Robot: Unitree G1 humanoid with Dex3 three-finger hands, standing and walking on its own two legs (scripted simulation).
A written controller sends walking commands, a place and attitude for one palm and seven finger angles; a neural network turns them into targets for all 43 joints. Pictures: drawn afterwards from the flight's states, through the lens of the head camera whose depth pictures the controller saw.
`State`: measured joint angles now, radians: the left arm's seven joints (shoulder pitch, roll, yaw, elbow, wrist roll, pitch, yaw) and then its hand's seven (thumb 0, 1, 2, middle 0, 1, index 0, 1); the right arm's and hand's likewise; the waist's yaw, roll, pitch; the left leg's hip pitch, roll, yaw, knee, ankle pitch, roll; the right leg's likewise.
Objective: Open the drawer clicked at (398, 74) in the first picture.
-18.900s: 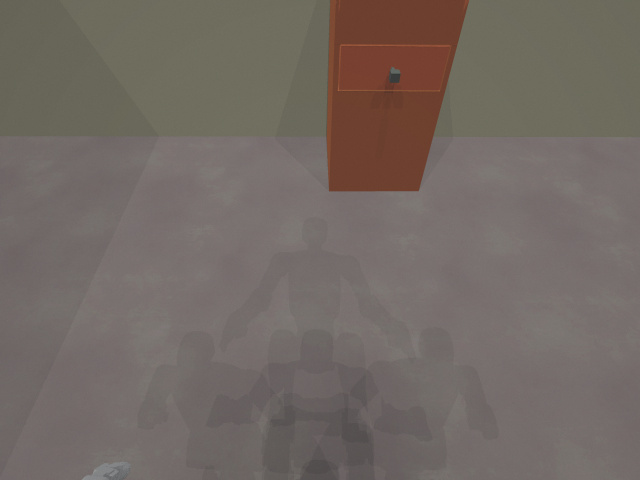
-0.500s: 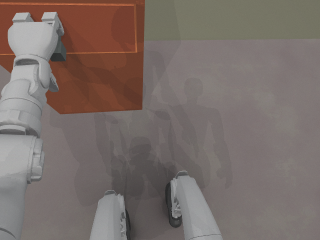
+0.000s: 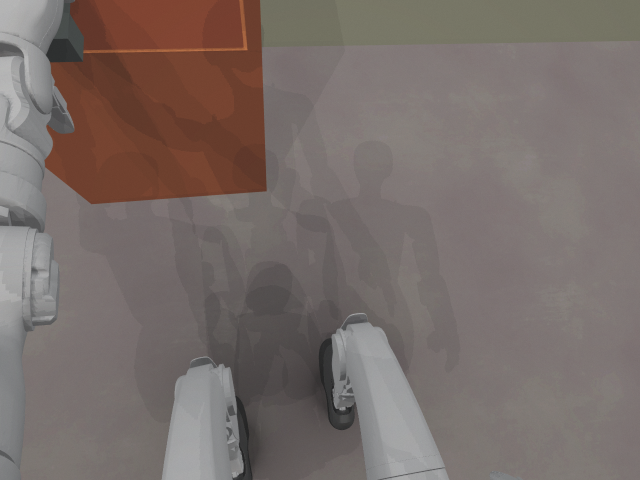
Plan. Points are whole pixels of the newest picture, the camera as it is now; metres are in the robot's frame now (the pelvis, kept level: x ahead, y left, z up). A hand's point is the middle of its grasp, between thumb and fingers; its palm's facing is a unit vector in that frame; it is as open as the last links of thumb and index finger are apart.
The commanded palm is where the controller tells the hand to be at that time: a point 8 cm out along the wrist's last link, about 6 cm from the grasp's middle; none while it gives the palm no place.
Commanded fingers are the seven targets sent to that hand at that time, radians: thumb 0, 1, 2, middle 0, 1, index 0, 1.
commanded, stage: lower the fingers behind the handle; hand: left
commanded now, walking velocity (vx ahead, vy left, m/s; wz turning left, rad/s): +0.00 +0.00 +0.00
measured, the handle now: (60, 24) +0.65 +0.19 +0.02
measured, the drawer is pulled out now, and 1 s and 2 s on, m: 0.00 0.00 0.00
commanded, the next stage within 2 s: lift the fingers back up to retry in 0.24 s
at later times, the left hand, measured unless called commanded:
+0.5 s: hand (36, 45) +0.61 +0.20 +0.04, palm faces -0.05 +0.04 -1.00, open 13.9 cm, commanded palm +0.60 +0.19 +0.08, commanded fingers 0.00 -0.50 0.30 -0.30 -1.20 -0.30 -1.20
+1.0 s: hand (1, 8) +0.61 +0.21 +0.08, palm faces -0.10 -0.04 -0.99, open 13.6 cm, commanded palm +0.60 +0.20 +0.14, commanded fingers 0.00 -0.50 0.30 -0.30 -1.20 -0.30 -1.20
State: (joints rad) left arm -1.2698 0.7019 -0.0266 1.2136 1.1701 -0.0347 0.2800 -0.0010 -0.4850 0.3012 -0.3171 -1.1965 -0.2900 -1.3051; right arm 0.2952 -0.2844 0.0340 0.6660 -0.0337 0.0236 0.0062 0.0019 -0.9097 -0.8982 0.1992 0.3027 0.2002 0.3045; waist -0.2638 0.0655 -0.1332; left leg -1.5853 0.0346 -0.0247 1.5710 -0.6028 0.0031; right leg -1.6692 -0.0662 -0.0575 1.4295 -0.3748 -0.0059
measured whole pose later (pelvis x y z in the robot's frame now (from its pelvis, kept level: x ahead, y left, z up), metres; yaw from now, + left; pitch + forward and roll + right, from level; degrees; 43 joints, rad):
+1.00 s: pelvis +0.06 +0.01 +0.09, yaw +0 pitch +31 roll -2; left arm -1.01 0.60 0.01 1.11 1.11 -0.12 0.30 0.00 -0.48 0.30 -0.32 -1.20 -0.37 -1.20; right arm 0.33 -0.27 -0.02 0.71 -0.06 0.06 0.01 0.00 -0.91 -0.90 0.20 0.30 0.20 0.30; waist -0.20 0.07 -0.14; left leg -1.19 0.04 -0.01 1.21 -0.57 0.00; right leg -1.28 -0.04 -0.05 1.10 -0.37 0.01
